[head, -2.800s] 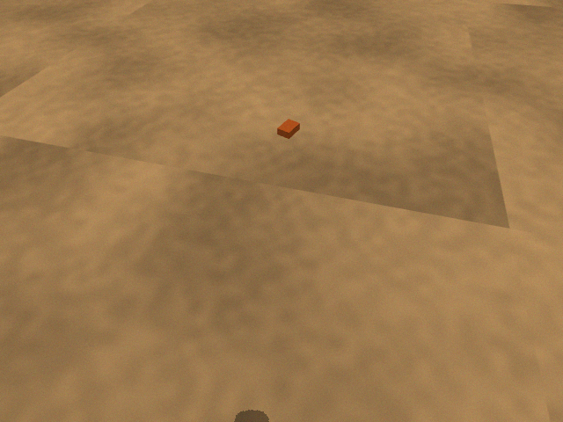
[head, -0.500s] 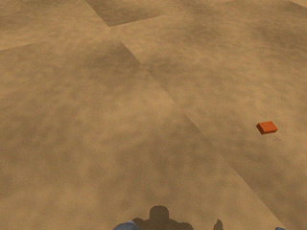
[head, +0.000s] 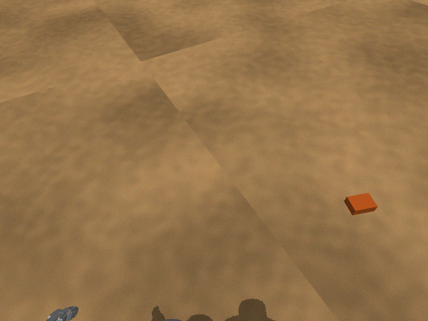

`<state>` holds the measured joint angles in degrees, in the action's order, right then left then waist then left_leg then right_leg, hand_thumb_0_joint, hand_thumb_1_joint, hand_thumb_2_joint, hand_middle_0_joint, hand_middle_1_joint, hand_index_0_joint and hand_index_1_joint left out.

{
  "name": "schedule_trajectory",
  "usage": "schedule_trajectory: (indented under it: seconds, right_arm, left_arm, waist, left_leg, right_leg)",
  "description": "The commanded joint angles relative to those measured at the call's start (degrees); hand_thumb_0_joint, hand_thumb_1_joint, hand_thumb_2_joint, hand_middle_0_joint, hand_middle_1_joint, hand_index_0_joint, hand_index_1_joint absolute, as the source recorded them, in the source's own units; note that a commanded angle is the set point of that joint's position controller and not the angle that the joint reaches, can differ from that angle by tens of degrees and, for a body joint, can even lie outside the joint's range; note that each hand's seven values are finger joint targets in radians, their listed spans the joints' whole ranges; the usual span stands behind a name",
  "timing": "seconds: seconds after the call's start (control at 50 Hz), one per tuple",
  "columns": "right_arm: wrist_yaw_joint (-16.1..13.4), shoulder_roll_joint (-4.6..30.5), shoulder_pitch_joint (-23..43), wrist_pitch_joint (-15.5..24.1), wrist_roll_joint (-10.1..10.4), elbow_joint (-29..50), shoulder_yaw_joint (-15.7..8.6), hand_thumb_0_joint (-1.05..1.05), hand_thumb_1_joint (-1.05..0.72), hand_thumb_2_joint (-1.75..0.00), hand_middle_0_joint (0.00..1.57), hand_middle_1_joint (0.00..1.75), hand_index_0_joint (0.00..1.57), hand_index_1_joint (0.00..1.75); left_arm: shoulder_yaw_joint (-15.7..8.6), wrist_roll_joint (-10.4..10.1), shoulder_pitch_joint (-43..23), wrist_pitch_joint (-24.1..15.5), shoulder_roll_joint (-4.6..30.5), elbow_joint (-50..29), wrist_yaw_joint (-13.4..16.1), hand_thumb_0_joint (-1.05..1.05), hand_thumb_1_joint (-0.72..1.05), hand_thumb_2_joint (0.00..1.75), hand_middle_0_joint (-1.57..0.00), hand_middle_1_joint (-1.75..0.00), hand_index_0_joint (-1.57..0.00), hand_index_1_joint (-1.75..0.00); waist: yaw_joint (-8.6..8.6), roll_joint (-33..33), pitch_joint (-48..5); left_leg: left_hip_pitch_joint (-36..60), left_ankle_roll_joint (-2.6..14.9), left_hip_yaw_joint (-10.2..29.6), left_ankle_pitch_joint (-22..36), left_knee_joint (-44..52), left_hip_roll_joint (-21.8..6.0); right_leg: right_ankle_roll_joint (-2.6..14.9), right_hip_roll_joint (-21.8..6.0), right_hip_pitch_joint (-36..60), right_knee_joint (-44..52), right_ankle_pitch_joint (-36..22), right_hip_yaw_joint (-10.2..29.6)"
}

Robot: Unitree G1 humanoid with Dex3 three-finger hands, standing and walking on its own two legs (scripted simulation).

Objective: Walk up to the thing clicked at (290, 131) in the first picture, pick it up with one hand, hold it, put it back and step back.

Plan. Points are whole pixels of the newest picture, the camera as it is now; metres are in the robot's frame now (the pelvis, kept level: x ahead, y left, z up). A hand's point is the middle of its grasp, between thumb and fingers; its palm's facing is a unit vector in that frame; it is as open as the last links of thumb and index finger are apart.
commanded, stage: walk up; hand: left
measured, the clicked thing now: (360, 203) +0.79 -0.69 -0.72
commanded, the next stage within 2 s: none
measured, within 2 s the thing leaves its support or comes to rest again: neither
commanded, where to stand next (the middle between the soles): +0.47 -0.97 m, yaw +12 degrees
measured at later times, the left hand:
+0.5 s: hand out of the picture +0.17 +0.09 -0.15, palm faces +0.01 -0.97 -0.26, open 7.4 cm
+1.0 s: hand (289, 312) +0.19 -0.12 -0.14, palm faces +0.13 -0.93 -0.35, open 7.4 cm
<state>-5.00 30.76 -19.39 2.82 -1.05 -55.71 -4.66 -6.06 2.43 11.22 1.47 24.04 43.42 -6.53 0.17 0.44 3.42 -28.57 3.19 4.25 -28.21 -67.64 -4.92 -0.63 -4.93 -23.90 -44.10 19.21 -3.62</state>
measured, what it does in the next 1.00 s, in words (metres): steps to the right: left foot, then right foot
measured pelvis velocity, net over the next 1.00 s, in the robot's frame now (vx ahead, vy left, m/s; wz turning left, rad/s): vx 0.21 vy -0.41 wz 0.13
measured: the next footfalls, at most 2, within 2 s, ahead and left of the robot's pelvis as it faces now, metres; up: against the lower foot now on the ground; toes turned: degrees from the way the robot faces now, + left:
left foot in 0.30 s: +0.21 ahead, -0.01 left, +0.00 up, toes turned +10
right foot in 0.68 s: +0.25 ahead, -0.47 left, +0.00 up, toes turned +3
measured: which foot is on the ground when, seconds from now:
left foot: up 0.00-0.28, down 0.30-0.68, up 0.70-1.00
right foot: down 0.00-0.32, up 0.34-0.66, down 0.68-1.00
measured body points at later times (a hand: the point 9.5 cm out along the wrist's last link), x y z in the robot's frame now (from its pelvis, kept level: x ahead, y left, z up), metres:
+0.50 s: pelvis +0.12 -0.18 +0.00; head +0.13 -0.13 +0.45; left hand +0.17 +0.14 -0.13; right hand +0.21 -0.52 -0.06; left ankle +0.17 -0.02 -0.71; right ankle +0.15 -0.34 -0.64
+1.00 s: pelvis +0.21 -0.41 +0.01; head +0.25 -0.37 +0.46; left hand +0.18 -0.07 -0.11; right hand +0.33 -0.72 -0.09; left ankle +0.30 -0.33 -0.70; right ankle +0.21 -0.48 -0.71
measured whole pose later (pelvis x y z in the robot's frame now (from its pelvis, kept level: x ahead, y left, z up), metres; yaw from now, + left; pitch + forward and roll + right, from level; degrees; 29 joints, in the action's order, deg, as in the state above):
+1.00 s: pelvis +0.21 -0.41 +0.01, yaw +7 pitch -1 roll -1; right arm -3.9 23.2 -16.6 5.6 0.0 -54.3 -0.6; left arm -5.6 3.5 20.2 4.1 25.2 43.3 -4.2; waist 5.5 -2.5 5.4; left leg -28.2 3.3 -7.4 -16.8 -42.5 0.7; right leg 5.0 2.6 -15.6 -37.5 21.6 -6.1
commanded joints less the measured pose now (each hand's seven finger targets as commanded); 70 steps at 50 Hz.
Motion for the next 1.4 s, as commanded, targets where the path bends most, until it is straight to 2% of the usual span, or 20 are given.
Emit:
schedule_trajectory:
  seconds: [0.0,0.14,0.24,0.26,0.3,0.34,0.4,0.56,0.64,0.66,0.68,0.72,0.78,0.88,0.96,1.02,1.06,1.12,1.32,1.38]
  right_arm:
    - [-0.38,9.53,-5.38,2.79,2.0,1.9,-1.41,0.0,-0.9,-0.9,0.2,0.3,0.2,0.3]
    - [0.25,6.49,-2.78,3.11,1.23,4.45,0.34,0.0,-0.9,-0.9,0.2,0.3,0.2,0.3]
    - [-0.56,6.22,-11.93,2.77,1.6,4.04,-0.65,0.0,-0.9,-0.9,0.2,0.3,0.2,0.3]
    - [-1.23,8.51,-15.15,2.71,1.23,3.86,-1.66,0.0,-0.9,-0.9,0.2,0.3,0.2,0.3]
    - [-2.66,15.71,-15.0,2.36,0.56,7.37,-4.3,0.0,-0.9,-0.9,0.2,0.3,0.2,0.3]
    - [-3.39,15.91,-5.35,2.41,2.51,9.43,-4.53,0.0,-0.9,-0.9,0.2,0.3,0.2,0.3]
    - [-2.34,10.61,-1.49,2.99,1.26,9.51,-2.17,0.0,-0.9,-0.9,0.2,0.3,0.2,0.3]
    - [-0.06,18.31,1.26,3.85,-1.28,7.94,-4.37,0.0,-0.9,-0.9,0.2,0.3,0.2,0.3]
    - [-0.59,14.95,9.53,1.92,-1.82,8.08,-3.54,0.0,-0.9,-0.9,0.2,0.3,0.2,0.3]
    - [-0.92,9.3,8.64,1.24,-1.67,8.03,-1.85,0.0,-0.9,-0.9,0.2,0.3,0.2,0.3]
    - [-1.22,3.39,7.35,0.88,-0.71,8.58,0.46,0.0,-0.9,-0.9,0.2,0.3,0.2,0.3]
    - [-2.47,9.61,4.65,1.18,-0.01,7.56,-2.02,0.0,-0.9,-0.9,0.2,0.3,0.2,0.3]
    - [-1.65,9.98,0.67,1.72,1.97,2.15,-1.22,0.0,-0.9,-0.9,0.2,0.3,0.2,0.3]
    - [-0.5,7.33,-3.24,2.83,1.08,1.66,-0.16,0.0,-0.9,-0.9,0.2,0.3,0.2,0.3]
    - [-0.93,6.57,-11.57,3.27,1.71,0.66,-0.68,0.0,-0.9,-0.9,0.2,0.3,0.2,0.3]
    - [-2.79,15.79,-13.78,3.12,-0.52,2.93,-4.01,0.0,-0.9,-0.9,0.2,0.3,0.2,0.3]
    - [-2.81,16.56,-5.34,2.7,1.4,5.99,-4.22,0.0,-0.9,-0.9,0.2,0.3,0.2,0.3]
    - [-2.17,11.19,-2.18,3.13,0.43,6.61,-2.79,0.0,-0.9,-0.9,0.2,0.3,0.2,0.3]
    - [-0.79,18.48,-0.6,3.36,-1.43,6.66,-5.11,0.0,-0.9,-0.9,0.2,0.3,0.2,0.3]
    - [-0.78,18.99,5.52,2.42,-1.47,7.13,-5.01,0.0,-0.9,-0.9,0.2,0.3,0.2,0.3]
  left_arm:
    - [-4.52,-0.15,-0.36,-1.42,15.94,-3.35,2.55,0.0,0.9,0.9,-0.2,-0.3,-0.2,-0.3]
    - [-2.71,0.65,3.92,-1.43,11.3,-5.5,2.56,0.0,0.9,0.9,-0.2,-0.3,-0.2,-0.3]
    - [-1.88,0.74,1.19,-0.37,11.11,-9.28,2.42,0.0,0.9,0.9,-0.2,-0.3,-0.2,-0.3]
    - [-1.37,0.63,2.7,-0.6,9.82,-9.89,2.55,0.0,0.9,0.9,-0.2,-0.3,-0.2,-0.3]
    - [-2.0,1.36,8.11,0.56,10.26,-9.64,2.8,0.0,0.9,0.9,-0.2,-0.3,-0.2,-0.3]
    - [-3.43,1.32,7.27,1.84,17.47,-8.58,2.77,0.0,0.9,0.9,-0.2,-0.3,-0.2,-0.3]
    - [-4.5,0.8,5.67,2.08,15.09,-6.7,1.85,0.0,0.9,0.9,-0.2,-0.3,-0.2,-0.3]
    - [-4.36,0.28,4.34,3.19,12.03,-6.89,-0.94,0.0,0.9,0.9,-0.2,-0.3,-0.2,-0.3]
    - [-6.15,0.19,19.83,2.92,13.24,0.82,0.35,0.0,0.9,0.9,-0.2,-0.3,-0.2,-0.3]
    - [-6.98,1.22,24.67,2.37,16.29,2.19,1.08,0.0,0.9,0.9,-0.2,-0.3,-0.2,-0.3]
    - [-7.33,2.11,23.03,1.68,20.57,0.4,1.7,0.0,0.9,0.9,-0.2,-0.3,-0.2,-0.3]
    - [-7.8,0.35,4.61,0.61,25.46,-6.0,2.89,0.0,0.9,0.9,-0.2,-0.3,-0.2,-0.3]
    - [-5.23,0.79,3.81,0.24,17.83,-4.33,3.43,0.0,0.9,0.9,-0.2,-0.3,-0.2,-0.3]
    - [-3.0,1.14,4.4,-0.17,12.42,-6.39,3.27,0.0,0.9,0.9,-0.2,-0.3,-0.2,-0.3]
    - [-1.9,0.61,0.27,0.96,11.65,-9.43,2.9,0.0,0.9,0.9,-0.2,-0.3,-0.2,-0.3]
    - [-0.87,0.37,8.65,1.64,7.65,-8.98,3.13,0.0,0.9,0.9,-0.2,-0.3,-0.2,-0.3]
    - [-2.88,1.3,12.54,3.12,15.7,-6.34,3.24,0.0,0.9,0.9,-0.2,-0.3,-0.2,-0.3]
    - [-4.01,1.73,9.01,3.04,15.77,-5.13,2.6,0.0,0.9,0.9,-0.2,-0.3,-0.2,-0.3]
    - [-4.24,0.77,5.06,4.13,13.37,-5.6,-0.01,0.0,0.9,0.9,-0.2,-0.3,-0.2,-0.3]
    - [-4.81,0.39,10.75,3.64,12.83,-3.62,0.13,0.0,0.9,0.9,-0.2,-0.3,-0.2,-0.3]
  waist:
    - [1.13,-15.18,-0.92]
    - [3.51,-10.89,-1.72]
    - [-2.06,-5.05,-5.61]
    - [-3.98,-0.3,-7.28]
    - [-3.6,7.22,-11.34]
    - [-2.06,0.07,-7.29]
    - [-0.43,-2.61,-1.37]
    - [-0.46,14.63,-2.08]
    - [9.3,3.87,-7.34]
    - [12.74,-10.5,-6.43]
    - [12.8,-23.42,-1.53]
    - [3.7,-19.15,1.73]
    - [1.79,-14.68,2.24]
    - [2.32,-13.1,-0.87]
    - [-2.11,-7.59,-5.55]
    - [-2.24,9.19,-10.67]
    - [-0.42,0.61,-6.59]
    - [0.98,-0.55,-0.76]
    - [-0.5,13.53,-1.21]
    - [4.45,14.76,-4.29]
  left_leg:
    - [-12.28,0.22,-1.01,6.82,0.87,1.63]
    - [-5.23,-0.37,-7.41,10.95,20.85,3.62]
    - [20.54,1.91,-9.75,25.53,35.38,4.96]
    - [29.67,3.44,-5.17,25.87,37.88,1.9]
    - [35.99,15.15,35.82,8.31,46.85,-24.03]
    - [26.22,19.99,38.05,5.65,49.77,-29.42]
    - [7.86,11.31,12.42,8.8,46.66,-14.25]
    - [4.21,8.2,4.03,-7.13,46.04,-8.83]
    - [-8.01,3.53,-4.47,-6.59,26.77,-4.95]
    - [-15.76,1.29,-11.41,-8.37,9.39,0.5]
    - [-28.18,-1.01,-8.8,-11.44,-6.69,7.8]
    - [-22.44,-1.07,-1.67,-4.56,-7.65,1.36]
    - [-15.93,-0.48,-2.71,2.3,0.2,0.79]
    - [-6.73,0.01,-8.16,4.69,17.63,3.09]
    - [17.96,0.03,-9.07,22.37,35.27,4.61]
    - [34.91,6.26,31.91,7.83,48.38,-19.34]
    - [24.21,13.39,34.38,-3.46,51.93,-24.78]
    - [11.24,7.53,18.07,-2.03,51.43,-15.03]
    - [4.54,8.53,6.48,-7.96,45.92,-11.77]
    - [-1.55,5.82,1.01,-2.96,40.15,-10.79]
  right_leg:
    - [8.46,-7.06,11.77,24.78,3.21,13.84]
    - [13.11,-9.6,17.04,23.17,-22.32,10.08]
    - [6.09,-4.58,5.34,8.17,-29.74,2.16]
    - [2.96,-1.81,-1.12,-0.83,-27.74,0.33]
    - [-2.97,4.85,-19.48,-25.95,13.9,6.24]
    - [-3.49,-0.04,-20.7,-37.77,12.34,13.96]
    - [-2.04,-0.13,-9.8,-29.4,4.09,13.68]
    - [-0.63,-1.21,-5.71,-7.41,5.25,4.95]
    - [0.03,3.33,17.33,7.31,-0.22,-1.39]
    - [0.54,2.35,22.09,14.58,3.77,2.2]
    - [3.14,-7.71,16.01,23.41,12.99,25.46]
    - [11.52,-16.26,8.23,36.5,22.9,43.47]
    - [9.25,-6.69,8.76,21.94,-1.93,19.62]
    - [15.71,-7.14,13.24,19.78,-16.4,16.13]
    - [12.23,-5.06,3.33,12.9,-14.6,10.96]
    - [1.47,6.3,-16.8,-16.12,9.79,9.05]
    - [0.54,2.93,-15.58,-26.18,10.7,12.86]
    - [1.06,1.5,-9.48,-22.55,5.0,14.24]
    - [-0.96,-1.3,-6.83,-10.75,6.31,6.48]
    - [0.7,-0.94,5.77,0.92,3.98,3.13]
